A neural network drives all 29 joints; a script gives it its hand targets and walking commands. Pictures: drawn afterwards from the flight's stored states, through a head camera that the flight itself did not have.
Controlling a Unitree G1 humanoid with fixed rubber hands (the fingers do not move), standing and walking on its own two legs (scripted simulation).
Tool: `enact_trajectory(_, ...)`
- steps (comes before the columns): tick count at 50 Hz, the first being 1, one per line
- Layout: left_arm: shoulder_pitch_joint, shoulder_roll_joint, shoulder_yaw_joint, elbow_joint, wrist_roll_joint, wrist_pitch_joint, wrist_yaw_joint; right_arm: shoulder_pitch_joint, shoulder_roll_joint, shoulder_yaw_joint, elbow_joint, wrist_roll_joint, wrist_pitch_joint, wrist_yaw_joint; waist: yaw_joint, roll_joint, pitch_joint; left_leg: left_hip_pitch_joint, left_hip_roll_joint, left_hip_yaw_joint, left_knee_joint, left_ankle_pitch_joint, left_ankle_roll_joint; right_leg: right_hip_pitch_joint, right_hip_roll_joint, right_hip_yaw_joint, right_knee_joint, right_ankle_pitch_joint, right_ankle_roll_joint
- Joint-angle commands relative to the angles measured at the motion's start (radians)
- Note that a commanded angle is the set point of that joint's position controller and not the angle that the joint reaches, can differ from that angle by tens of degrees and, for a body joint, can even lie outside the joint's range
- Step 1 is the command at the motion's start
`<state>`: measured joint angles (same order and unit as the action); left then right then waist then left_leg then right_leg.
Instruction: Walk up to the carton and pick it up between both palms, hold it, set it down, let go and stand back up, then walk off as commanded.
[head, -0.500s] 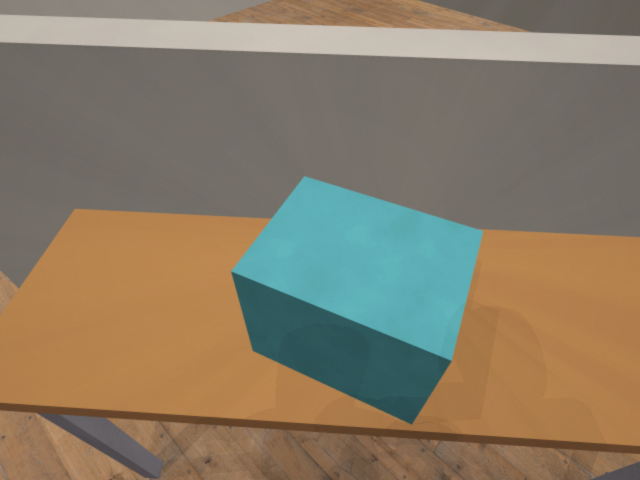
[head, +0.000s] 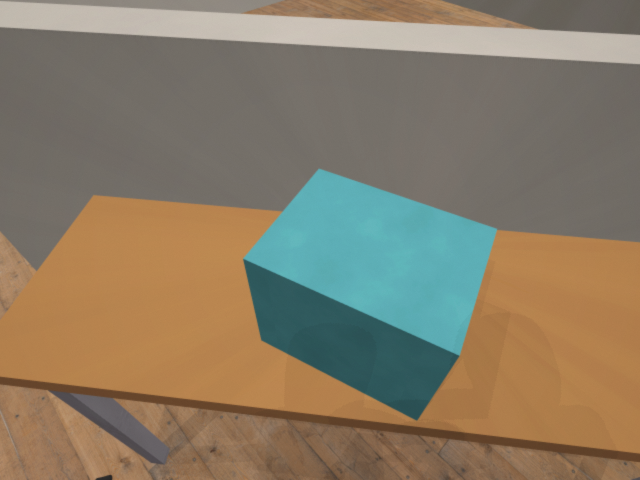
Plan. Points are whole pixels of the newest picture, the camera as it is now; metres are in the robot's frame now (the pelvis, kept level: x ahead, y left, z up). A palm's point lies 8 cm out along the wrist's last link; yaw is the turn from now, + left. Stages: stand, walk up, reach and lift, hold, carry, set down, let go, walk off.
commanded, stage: walk up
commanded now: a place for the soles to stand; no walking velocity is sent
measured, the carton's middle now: (366, 290) +0.36 -0.03 +0.04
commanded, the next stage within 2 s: reach and lift in 0.94 s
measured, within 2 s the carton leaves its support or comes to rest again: neither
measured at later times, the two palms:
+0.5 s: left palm out of the picture +0.06 +0.31 -0.11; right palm out of the picture +0.10 -0.32 -0.10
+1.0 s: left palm out of the picture +0.05 +0.31 -0.11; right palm out of the picture +0.12 -0.31 -0.10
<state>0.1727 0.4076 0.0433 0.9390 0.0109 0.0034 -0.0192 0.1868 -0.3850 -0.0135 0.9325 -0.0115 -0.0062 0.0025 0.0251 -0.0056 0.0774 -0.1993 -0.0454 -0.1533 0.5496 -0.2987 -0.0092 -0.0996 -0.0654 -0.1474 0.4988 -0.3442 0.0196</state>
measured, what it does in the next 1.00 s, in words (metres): stands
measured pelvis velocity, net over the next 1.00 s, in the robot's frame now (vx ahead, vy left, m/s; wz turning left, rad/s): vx -0.02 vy -0.02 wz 0.03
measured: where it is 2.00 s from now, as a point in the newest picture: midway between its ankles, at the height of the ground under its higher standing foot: outside the picture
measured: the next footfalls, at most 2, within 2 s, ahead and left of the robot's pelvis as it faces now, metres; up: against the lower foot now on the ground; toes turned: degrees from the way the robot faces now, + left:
none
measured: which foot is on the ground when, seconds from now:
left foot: down 0.00-1.00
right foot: down 0.00-1.00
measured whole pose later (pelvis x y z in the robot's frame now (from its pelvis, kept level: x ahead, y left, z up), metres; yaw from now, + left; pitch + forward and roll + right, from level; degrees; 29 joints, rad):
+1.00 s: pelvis -0.02 -0.02 +0.00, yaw +2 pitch -2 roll +0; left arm 0.18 0.42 0.03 0.84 -0.01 0.14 0.01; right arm 0.05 -0.35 -0.08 1.06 -0.07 -0.10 0.03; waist 0.02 -0.02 0.06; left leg -0.26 0.00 -0.06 0.55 -0.26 -0.03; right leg -0.17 -0.03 -0.06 0.54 -0.34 0.00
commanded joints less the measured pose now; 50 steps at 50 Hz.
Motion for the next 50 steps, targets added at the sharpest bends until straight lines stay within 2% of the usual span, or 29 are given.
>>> enact_trajectory(1,-0.034,0.186,0.046,-0.082,-0.003,-0.017,0.011,0.008,-0.232,-0.063,-0.069,0.002,-0.025,-0.019,-0.014,0.057,-0.075,-0.067,0.114,-0.110,-0.078,0.413,0.108,0.060,-0.040,0.079,-0.018,0.160,-0.074)
enact_trajectory(4,-0.028,0.184,0.051,-0.090,-0.006,-0.017,0.011,-0.006,-0.236,-0.055,-0.082,0.001,-0.032,-0.023,-0.002,0.079,-0.081,-0.081,0.146,-0.185,-0.107,0.417,0.133,0.051,-0.021,0.097,0.014,0.135,-0.069)
enact_trajectory(7,-0.008,0.180,0.050,-0.077,-0.006,-0.021,0.012,-0.015,-0.234,-0.054,-0.089,0.003,-0.030,-0.026,0.008,0.073,-0.117,-0.088,0.124,-0.142,-0.077,0.395,0.113,0.090,-0.038,0.114,-0.029,0.156,-0.082)
enact_trajectory(8,0.005,0.183,0.054,-0.075,-0.002,-0.023,0.011,-0.032,-0.215,-0.052,-0.098,0.004,-0.027,-0.025,0.014,0.064,-0.103,-0.126,0.088,-0.089,-0.035,0.360,0.097,0.105,-0.064,0.128,-0.052,0.172,-0.099)
enact_trajectory(10,0.028,0.221,0.060,-0.070,0.004,-0.024,0.011,-0.031,-0.188,-0.046,-0.098,0.004,-0.019,-0.019,0.021,-0.038,-0.062,-0.159,0.034,0.006,0.062,0.270,0.056,0.104,-0.162,0.178,-0.121,0.169,-0.154)
enact_trajectory(11,0.022,0.226,0.063,-0.084,0.004,-0.025,0.011,-0.017,-0.178,-0.047,-0.091,0.003,-0.015,-0.017,0.016,-0.059,-0.048,-0.148,0.025,0.034,0.100,0.128,0.049,0.061,-0.220,0.219,-0.139,0.188,-0.197)
enact_trajectory(13,-0.012,0.238,0.059,-0.102,0.005,-0.027,0.007,0.014,-0.185,-0.055,-0.082,-0.004,-0.018,-0.012,-0.006,-0.078,-0.035,-0.104,0.048,0.067,0.082,-0.012,0.050,0.011,-0.263,0.216,-0.109,0.258,-0.218)
enact_trajectory(14,-0.032,0.227,0.050,-0.110,0.005,-0.027,0.006,0.023,-0.183,-0.052,-0.076,-0.008,-0.025,-0.010,-0.025,-0.086,-0.025,-0.060,0.058,0.060,-0.009,0.046,0.063,-0.025,-0.219,0.174,-0.072,0.252,-0.187)
enact_trajectory(15,-0.044,0.224,0.050,-0.117,0.004,-0.022,0.004,0.041,-0.198,-0.060,-0.070,-0.011,-0.029,-0.009,-0.023,-0.036,-0.028,-0.016,0.072,0.022,-0.060,0.251,0.065,-0.055,-0.156,0.112,-0.020,0.201,-0.141)
enact_trajectory(16,-0.039,0.201,0.044,-0.119,-0.004,-0.021,0.007,-0.003,-0.218,-0.065,-0.083,-0.009,-0.035,-0.009,-0.009,0.015,-0.014,-0.006,0.108,-0.045,-0.059,0.405,0.092,-0.085,-0.074,0.055,0.023,0.172,-0.089)
enact_trajectory(17,-0.027,0.187,0.045,-0.120,-0.007,-0.018,0.009,0.007,-0.243,-0.071,-0.091,-0.001,-0.041,-0.012,-0.021,0.061,-0.057,0.007,0.157,-0.144,-0.064,0.448,0.140,-0.086,-0.026,0.063,0.064,0.134,-0.058)
enact_trajectory(18,-0.024,0.182,0.043,-0.111,-0.010,-0.018,0.011,0.026,-0.251,-0.067,-0.088,0.004,-0.044,-0.015,-0.020,0.081,-0.088,0.012,0.203,-0.216,-0.089,0.483,0.183,-0.068,-0.001,0.087,0.105,0.094,-0.047)
enact_trajectory(20,0.006,0.164,0.037,-0.093,-0.016,-0.015,0.013,-0.003,-0.246,-0.064,-0.094,0.008,-0.047,-0.023,-0.007,0.106,-0.107,0.039,0.235,-0.260,-0.106,0.484,0.220,-0.089,0.025,0.120,0.117,0.036,-0.053)
enact_trajectory(22,0.049,0.161,0.031,-0.073,-0.014,-0.023,0.016,-0.047,-0.233,-0.056,-0.106,0.008,-0.044,-0.027,0.022,0.133,-0.112,-0.005,0.196,-0.173,-0.079,0.465,0.171,-0.018,-0.007,0.152,0.022,0.128,-0.070)
enact_trajectory(23,0.064,0.170,0.036,-0.064,-0.008,-0.030,0.019,-0.067,-0.216,-0.057,-0.110,0.007,-0.041,-0.024,0.028,0.094,-0.120,-0.064,0.159,-0.116,-0.046,0.434,0.129,0.061,-0.040,0.170,-0.033,0.197,-0.086)
enact_trajectory(24,0.059,0.205,0.046,-0.059,-0.005,-0.033,0.018,-0.068,-0.195,-0.052,-0.108,0.012,-0.037,-0.022,0.020,0.053,-0.082,-0.087,0.078,-0.016,0.011,0.356,0.083,0.042,-0.092,0.218,-0.079,0.253,-0.123)
enact_trajectory(25,0.051,0.225,0.050,-0.060,-0.001,-0.034,0.015,-0.068,-0.185,-0.052,-0.106,0.007,-0.031,-0.020,0.016,-0.007,-0.069,-0.107,0.035,0.033,0.055,0.259,0.058,0.039,-0.143,0.267,-0.101,0.250,-0.161)
enact_trajectory(27,0.027,0.233,0.045,-0.068,-0.001,-0.034,0.014,-0.065,-0.178,-0.051,-0.097,0.004,-0.026,-0.016,0.003,-0.054,-0.040,-0.094,0.027,0.080,0.051,0.114,0.038,0.001,-0.192,0.283,-0.117,0.306,-0.195)
enact_trajectory(28,0.004,0.240,0.043,-0.070,-0.002,-0.033,0.011,-0.041,-0.180,-0.053,-0.089,0.002,-0.026,-0.013,-0.012,-0.093,-0.024,-0.069,0.037,0.074,0.019,0.097,0.042,-0.027,-0.196,0.274,-0.103,0.322,-0.187)
enact_trajectory(30,-0.009,0.217,0.037,-0.083,-0.009,-0.032,0.011,-0.041,-0.191,-0.059,-0.081,-0.004,-0.034,-0.010,-0.017,-0.068,-0.059,0.012,0.071,0.048,-0.045,0.285,0.063,-0.051,-0.118,0.188,-0.056,0.311,-0.129)
enact_trajectory(32,-0.009,0.197,0.032,-0.078,-0.012,-0.029,0.015,-0.041,-0.201,-0.061,-0.088,0.006,-0.039,-0.011,-0.017,-0.038,-0.101,0.081,0.112,-0.012,-0.041,0.390,0.084,-0.073,-0.059,0.153,-0.061,0.219,-0.075)
enact_trajectory(36,-0.009,0.188,0.028,-0.064,-0.010,-0.030,0.016,-0.068,-0.207,-0.055,-0.080,0.006,-0.038,-0.013,-0.007,0.018,-0.087,0.019,0.122,-0.022,-0.057,0.371,0.091,-0.038,-0.046,0.153,-0.065,0.182,-0.079)
enact_trajectory(39,-0.003,0.197,0.028,-0.053,-0.009,-0.035,0.015,-0.073,-0.201,-0.053,-0.066,0.010,-0.033,-0.011,-0.011,-0.020,-0.082,0.017,0.099,0.005,-0.059,0.320,0.072,-0.046,-0.075,0.177,-0.107,0.157,-0.098)
enact_trajectory(41,-0.003,0.206,0.028,-0.049,-0.009,-0.034,0.017,-0.083,-0.196,-0.054,-0.061,0.004,-0.032,-0.010,-0.008,0.015,-0.063,0.018,0.089,0.023,-0.066,0.317,0.064,-0.050,-0.084,0.178,-0.118,0.156,-0.098)
enact_trajectory(43,-0.016,0.197,0.022,-0.040,-0.009,-0.035,0.015,-0.076,-0.196,-0.051,-0.055,0.006,-0.035,-0.010,-0.017,-0.009,-0.065,0.019,0.103,0.000,-0.097,0.313,0.072,-0.047,-0.072,0.171,-0.116,0.146,-0.092)
enact_trajectory(47,-0.021,0.185,0.022,-0.023,-0.009,-0.034,0.013,-0.095,-0.197,-0.046,-0.046,0.005,-0.041,-0.012,-0.004,0.028,-0.063,-0.009,0.127,-0.027,-0.129,0.291,0.081,-0.016,-0.051,0.161,-0.121,0.132,-0.081)
enact_trajectory(48,-0.372,0.173,0.031,-0.374,-0.042,0.130,0.047,-0.446,-0.031,-0.126,0.108,-0.113,-0.184,0.030,-0.079,-0.011,-0.012,-0.040,0.088,0.200,-0.025,0.071,-0.051,-0.279,0.067,0.052,-0.013,0.015,-0.050)
enact_trajectory(49,-0.468,0.129,0.020,-0.456,-0.041,0.226,0.070,-0.432,-0.077,-0.164,0.118,-0.112,-0.207,0.052,-0.090,0.012,-0.009,-0.061,0.088,0.192,-0.027,0.043,-0.048,-0.274,0.061,0.059,0.009,-0.019,-0.067)
enact_trajectory(50,-0.389,0.101,0.018,-0.470,-0.021,0.295,0.072,-0.377,-0.098,-0.181,0.141,-0.103,-0.219,0.066,-0.073,0.014,-0.055,-0.028,0.086,0.199,-0.005,0.087,-0.047,-0.243,0.066,0.049,0.032,0.028,-0.069)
